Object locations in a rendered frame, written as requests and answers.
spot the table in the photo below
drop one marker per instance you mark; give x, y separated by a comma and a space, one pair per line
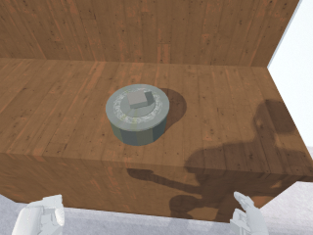
227, 130

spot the pot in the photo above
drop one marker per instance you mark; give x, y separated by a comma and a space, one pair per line
139, 138

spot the robot left hand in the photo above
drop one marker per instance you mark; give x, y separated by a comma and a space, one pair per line
31, 221

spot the knob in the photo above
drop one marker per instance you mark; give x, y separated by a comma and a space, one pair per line
137, 99

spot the robot right hand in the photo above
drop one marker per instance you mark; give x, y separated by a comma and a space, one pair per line
249, 222

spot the lid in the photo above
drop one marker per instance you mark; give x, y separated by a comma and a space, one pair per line
138, 119

